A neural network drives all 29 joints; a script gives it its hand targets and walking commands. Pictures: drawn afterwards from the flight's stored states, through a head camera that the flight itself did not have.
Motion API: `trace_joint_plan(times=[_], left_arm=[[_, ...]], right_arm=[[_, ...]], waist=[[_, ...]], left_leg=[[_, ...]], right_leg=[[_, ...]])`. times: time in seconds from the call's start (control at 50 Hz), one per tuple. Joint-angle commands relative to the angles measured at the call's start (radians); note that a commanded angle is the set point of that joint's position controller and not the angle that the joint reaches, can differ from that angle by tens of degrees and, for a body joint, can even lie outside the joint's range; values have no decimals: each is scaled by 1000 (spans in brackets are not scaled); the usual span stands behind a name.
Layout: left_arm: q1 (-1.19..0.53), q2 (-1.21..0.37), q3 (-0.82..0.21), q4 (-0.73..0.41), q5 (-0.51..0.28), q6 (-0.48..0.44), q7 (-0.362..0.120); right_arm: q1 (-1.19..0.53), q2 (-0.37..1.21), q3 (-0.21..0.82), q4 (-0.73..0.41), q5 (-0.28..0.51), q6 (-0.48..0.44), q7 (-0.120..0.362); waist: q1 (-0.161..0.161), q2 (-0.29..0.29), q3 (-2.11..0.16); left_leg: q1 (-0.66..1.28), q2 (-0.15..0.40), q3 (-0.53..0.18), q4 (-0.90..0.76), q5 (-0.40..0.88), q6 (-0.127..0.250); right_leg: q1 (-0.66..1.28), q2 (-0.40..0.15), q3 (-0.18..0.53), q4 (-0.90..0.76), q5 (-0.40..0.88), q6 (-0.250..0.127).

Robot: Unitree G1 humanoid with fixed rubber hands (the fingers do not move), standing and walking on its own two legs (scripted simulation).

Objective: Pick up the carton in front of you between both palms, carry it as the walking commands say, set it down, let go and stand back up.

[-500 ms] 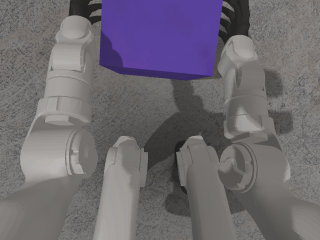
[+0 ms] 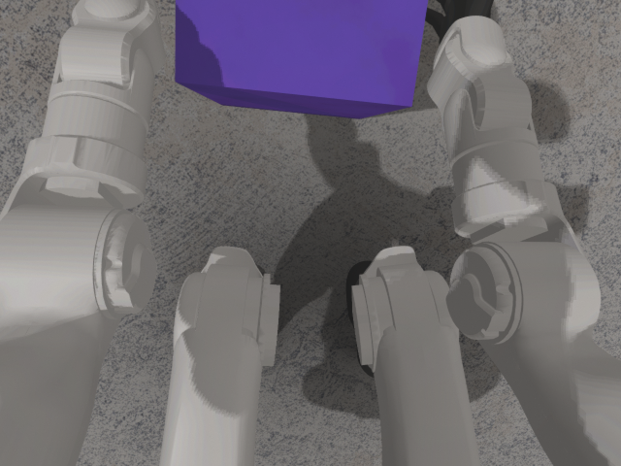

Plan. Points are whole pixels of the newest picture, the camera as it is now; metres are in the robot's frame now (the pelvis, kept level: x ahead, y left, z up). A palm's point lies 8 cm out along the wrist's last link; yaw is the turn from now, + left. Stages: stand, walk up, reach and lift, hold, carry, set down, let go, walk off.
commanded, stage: set down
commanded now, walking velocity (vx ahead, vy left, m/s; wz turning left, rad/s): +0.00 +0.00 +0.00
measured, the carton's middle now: (300, 13) +0.57 +0.02 -0.25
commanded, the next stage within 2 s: none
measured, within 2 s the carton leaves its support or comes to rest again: neither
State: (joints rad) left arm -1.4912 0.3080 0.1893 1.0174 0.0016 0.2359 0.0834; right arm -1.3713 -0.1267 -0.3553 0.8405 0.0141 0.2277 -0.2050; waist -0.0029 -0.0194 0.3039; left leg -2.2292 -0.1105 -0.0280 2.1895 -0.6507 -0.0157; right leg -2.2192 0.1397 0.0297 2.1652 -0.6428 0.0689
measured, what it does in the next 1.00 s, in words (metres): stands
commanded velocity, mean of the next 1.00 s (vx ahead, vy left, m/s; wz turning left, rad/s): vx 0.00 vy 0.00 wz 0.00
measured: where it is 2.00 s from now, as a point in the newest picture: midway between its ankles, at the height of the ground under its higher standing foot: (305, 340)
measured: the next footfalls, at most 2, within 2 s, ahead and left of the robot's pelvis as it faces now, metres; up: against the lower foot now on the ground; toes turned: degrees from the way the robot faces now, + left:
none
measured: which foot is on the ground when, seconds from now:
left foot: down 0.00-1.00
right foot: down 0.00-1.00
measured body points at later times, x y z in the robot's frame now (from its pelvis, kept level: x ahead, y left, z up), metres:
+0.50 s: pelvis -0.01 +0.00 -0.01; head +0.36 +0.03 +0.23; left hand +0.57 +0.18 -0.18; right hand +0.55 -0.13 -0.18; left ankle +0.09 +0.11 -0.35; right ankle +0.09 -0.12 -0.35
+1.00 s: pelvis -0.01 +0.00 -0.02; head +0.37 +0.03 +0.20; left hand +0.56 +0.19 -0.22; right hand +0.54 -0.15 -0.21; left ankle +0.09 +0.11 -0.35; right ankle +0.09 -0.12 -0.35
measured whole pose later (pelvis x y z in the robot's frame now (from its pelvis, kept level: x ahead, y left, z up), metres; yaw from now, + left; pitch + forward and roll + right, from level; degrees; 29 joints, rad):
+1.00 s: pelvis -0.01 +0.00 -0.02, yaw +0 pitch +32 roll -3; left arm -1.56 0.39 0.24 1.13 0.06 0.13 -0.02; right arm -1.50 -0.22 -0.41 1.05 -0.06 0.12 -0.07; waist -0.01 -0.02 0.52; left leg -2.17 -0.07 -0.01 2.27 -0.66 0.01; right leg -2.15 0.11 0.00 2.24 -0.66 0.06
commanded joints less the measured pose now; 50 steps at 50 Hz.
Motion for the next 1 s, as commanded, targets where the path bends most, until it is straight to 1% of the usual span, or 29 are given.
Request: trace_joint_plan(times=[0.0, 0.06, 0.08, 0.14, 0.2, 0.32, 0.34, 0.38, 0.54, 0.7, 0.8, 0.82, 0.86, 0.88, 0.9, 0.92, 0.94, 0.96, 0.98], left_arm=[[-515, -932, -279, -129, -91, -41, -291], [-531, -905, -265, -109, -80, -44, -296], [-524, -895, -254, -93, -71, -42, -297], [-506, -874, -216, -52, -43, -35, -306], [-478, -860, -183, -14, -17, -27, -316], [-417, -840, -144, 40, 23, -14, -336], [-405, -828, -138, 57, 30, -14, -331], [-385, -828, -128, 65, 50, -8, -340], [-318, -751, -77, 109, 110, 16, -345], [-266, -671, -28, 144, 155, 30, -344], [-263, -612, -24, 144, 159, 20, -334], [-261, -580, -20, 143, 159, 14, -326], [-228, -391, 18, 137, 157, -11, -283], [-186, -201, 59, 130, 155, -33, -236], [-201, -59, 53, 118, 138, -53, -196], [-191, 130, 70, 84, 110, -89, -136], [-252, 196, 41, 48, 62, -119, -96], [-316, 238, 22, 30, 13, -143, -67], [-366, 270, -3, 13, -34, -162, -48]], right_arm=[[-682, 857, 406, -102, 87, -33, 290], [-691, 831, 375, -79, 75, -36, 293], [-695, 820, 366, -68, 70, -35, 294], [-672, 793, 324, -24, 43, -28, 303], [-640, 779, 288, 16, 18, -21, 315], [-574, 759, 244, 70, -15, -9, 336], [-555, 751, 232, 79, -27, -12, 327], [-544, 744, 218, 93, -40, -5, 341], [-465, 667, 147, 146, -87, 12, 353], [-405, 592, 88, 190, -122, 21, 355], [-387, 547, 69, 195, -129, 9, 343], [-378, 516, 60, 193, -132, 3, 336], [-319, 333, 10, 184, -147, -20, 290], [-256, 157, -38, 189, -154, -38, 248], [-239, 32, -51, 186, -140, -59, 211], [-214, -160, -75, 163, -120, -93, 157], [-259, -226, -54, 135, -79, -124, 122], [-305, -266, -34, 123, -42, -146, 98], [-346, -293, -7, 112, -2, -163, 82]], waist=[[11, 14, -1192], [6, 20, -1123], [10, 20, -1093], [7, 19, -987], [7, 22, -903], [7, 23, -787], [8, 23, -763], [8, 23, -723], [9, 29, -586], [5, 24, -504], [3, 24, -517], [3, 25, -526], [-8, 32, -561], [-10, 35, -578], [-10, 35, -627], [-17, 41, -677], [-19, 44, -770], [-23, 43, -856], [-21, 44, -923]], left_leg=[[538, -19, 58, -157, 517, 18], [509, -16, 53, -153, 469, 23], [503, -16, 52, -152, 451, 26], [468, -13, 48, -153, 387, 33], [448, -10, 44, -153, 353, 39], [428, -4, 34, -148, 333, 44], [415, -4, 32, -145, 331, 41], [422, -3, 25, -147, 326, 45], [394, 0, 16, -152, 235, 50], [382, 7, 4, -149, 191, 55], [412, 16, 5, -139, 213, 45], [423, 19, 6, -137, 222, 40], [461, 29, 8, -131, 248, 21], [488, 35, 10, -130, 263, 8], [516, 42, 2, -128, 289, -1], [540, 47, -1, -124, 322, -9], [570, 52, -13, -114, 383, -10], [601, 56, -20, -97, 451, -8], [624, 61, -24, -78, 520, -5]], right_leg=[[591, 15, -100, -104, 514, -42], [556, 15, -98, -100, 469, -47], [539, 14, -98, -100, 444, -47], [489, 12, -97, -105, 373, -50], [450, 10, -95, -107, 332, -55], [401, 5, -86, -101, 300, -60], [402, 2, -86, -99, 296, -59], [376, 2, -83, -98, 285, -60], [332, -1, -80, -100, 192, -67], [316, -5, -77, -100, 146, -71], [344, -11, -82, -91, 163, -57], [355, -14, -84, -89, 170, -53], [397, -26, -91, -88, 192, -43], [411, -35, -94, -87, 202, -34], [432, -42, -92, -83, 226, -29], [447, -49, -90, -79, 257, -23], [466, -53, -85, -65, 321, -20], [480, -56, -79, -48, 387, -19], [492, -60, -75, -34, 446, -20]])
